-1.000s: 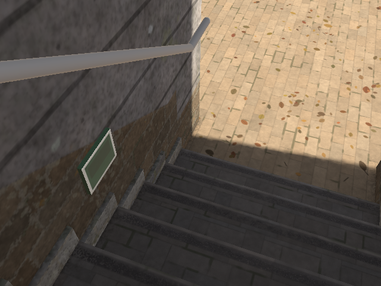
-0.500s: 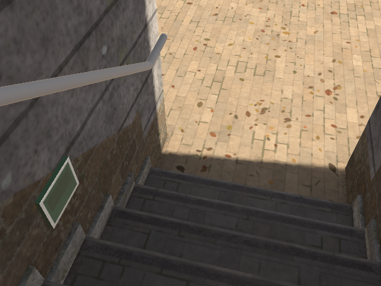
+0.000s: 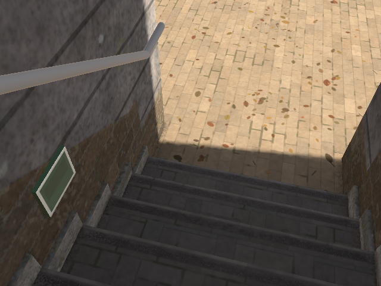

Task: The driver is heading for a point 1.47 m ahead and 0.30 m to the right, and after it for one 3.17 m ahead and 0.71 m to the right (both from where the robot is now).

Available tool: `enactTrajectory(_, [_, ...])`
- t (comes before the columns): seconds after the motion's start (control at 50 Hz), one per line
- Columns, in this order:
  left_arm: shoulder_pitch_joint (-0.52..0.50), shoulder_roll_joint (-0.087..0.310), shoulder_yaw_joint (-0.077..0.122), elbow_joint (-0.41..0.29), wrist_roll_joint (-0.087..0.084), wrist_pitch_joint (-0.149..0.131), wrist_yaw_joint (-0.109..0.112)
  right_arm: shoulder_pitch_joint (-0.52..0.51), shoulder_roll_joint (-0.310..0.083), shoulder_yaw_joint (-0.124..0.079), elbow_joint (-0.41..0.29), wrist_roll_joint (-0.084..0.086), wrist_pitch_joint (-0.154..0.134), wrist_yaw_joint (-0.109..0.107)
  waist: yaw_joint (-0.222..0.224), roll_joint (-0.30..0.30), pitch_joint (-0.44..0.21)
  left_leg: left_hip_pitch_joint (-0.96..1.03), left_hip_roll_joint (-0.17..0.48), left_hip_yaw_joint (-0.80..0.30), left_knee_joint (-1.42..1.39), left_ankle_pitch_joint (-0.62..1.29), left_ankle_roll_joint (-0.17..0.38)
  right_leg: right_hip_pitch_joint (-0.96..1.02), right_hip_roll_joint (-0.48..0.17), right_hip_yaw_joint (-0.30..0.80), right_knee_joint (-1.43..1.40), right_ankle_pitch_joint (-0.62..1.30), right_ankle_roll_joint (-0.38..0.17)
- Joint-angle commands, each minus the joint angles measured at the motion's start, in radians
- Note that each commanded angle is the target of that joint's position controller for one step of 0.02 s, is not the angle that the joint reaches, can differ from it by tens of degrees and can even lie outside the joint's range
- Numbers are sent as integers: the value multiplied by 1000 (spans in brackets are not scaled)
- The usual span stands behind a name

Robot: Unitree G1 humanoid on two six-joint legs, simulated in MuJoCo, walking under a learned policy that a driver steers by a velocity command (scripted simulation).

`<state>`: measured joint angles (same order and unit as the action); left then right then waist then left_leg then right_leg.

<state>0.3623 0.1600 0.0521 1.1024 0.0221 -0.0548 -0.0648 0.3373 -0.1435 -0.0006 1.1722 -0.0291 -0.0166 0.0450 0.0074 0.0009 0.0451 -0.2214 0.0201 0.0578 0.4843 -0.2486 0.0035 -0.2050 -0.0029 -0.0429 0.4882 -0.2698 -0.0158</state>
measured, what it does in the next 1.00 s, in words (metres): shifts its weight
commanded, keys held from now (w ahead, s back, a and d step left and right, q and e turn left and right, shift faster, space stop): no key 0.66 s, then w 0.34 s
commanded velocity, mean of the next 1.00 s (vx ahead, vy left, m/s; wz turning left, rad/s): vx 0.08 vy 0.00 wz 0.00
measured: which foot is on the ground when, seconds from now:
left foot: down 0.00-1.00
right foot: down 0.00-0.94, up 0.96-1.00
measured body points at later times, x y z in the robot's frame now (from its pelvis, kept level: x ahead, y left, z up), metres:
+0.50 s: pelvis +0.00 +0.00 +0.00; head +0.01 +0.00 +0.45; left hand -0.02 +0.20 -0.16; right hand +0.00 -0.22 -0.16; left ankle +0.01 +0.12 -0.74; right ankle +0.00 -0.11 -0.74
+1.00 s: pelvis +0.06 +0.01 -0.01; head +0.05 +0.02 +0.44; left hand +0.03 +0.25 -0.17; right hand +0.02 -0.23 -0.17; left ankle +0.01 +0.11 -0.74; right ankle +0.00 -0.11 -0.71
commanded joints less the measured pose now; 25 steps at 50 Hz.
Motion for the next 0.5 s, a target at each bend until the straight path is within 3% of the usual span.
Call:
enactTrajectory(0.02, [42, 32, -15, -18, -16, 29, 81, -34, -69, 0, -57, 24, 15, -72, 6, -13, -51, 12, 101, -92, -81, 178, 25, 55, -114, 105, -96, 226, -16])
enactTrajectory(0.04, [34, 50, -15, -22, -16, 34, 85, -19, -81, -5, -46, 36, 17, -76, -2, -6, -44, 15, 97, -91, -90, 172, 26, 53, -111, 104, -97, 230, -21])
enactTrajectory(0.1, [57, 35, -25, -6, -13, 44, 84, 11, -61, -2, -22, 31, 29, -76, -6, 1, 16, 15, 98, -91, -109, 136, 19, 17, -106, 102, -115, 165, -19])
enactTrajectory(0.18, [64, 27, -35, 5, -8, 43, 83, 2, -68, -2, -12, 27, 36, -76, -7, -5, 51, 6, 99, -95, -121, 120, 19, -5, -104, 108, -134, 133, -16])
enactTrajectory(0.4, [46, 17, -45, 5, -7, 37, 81, -43, -70, -5, -4, 28, 35, -72, -9, -4, 29, 33, 102, -96, -136, 126, 20, -4, -103, 116, -153, 129, -18])
enactTrajectory(0.5, [44, 23, -47, 2, -10, 40, 79, -42, -67, -8, -6, 20, 37, -63, -9, 3, 23, 42, 103, -91, -141, 125, 17, -7, -104, 115, -153, 116, -25])
Next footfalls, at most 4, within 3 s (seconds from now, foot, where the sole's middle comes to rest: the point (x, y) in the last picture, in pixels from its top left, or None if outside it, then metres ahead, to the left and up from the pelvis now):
1.34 right None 0.32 -0.15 -0.95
1.86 left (184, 278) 0.65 0.07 -1.12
2.38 right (233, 238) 0.92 -0.18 -1.30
2.78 left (203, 206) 1.22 -0.03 -1.47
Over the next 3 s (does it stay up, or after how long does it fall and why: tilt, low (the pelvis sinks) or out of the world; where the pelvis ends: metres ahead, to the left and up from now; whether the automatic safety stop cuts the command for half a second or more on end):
stays up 1.18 -0.09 -0.72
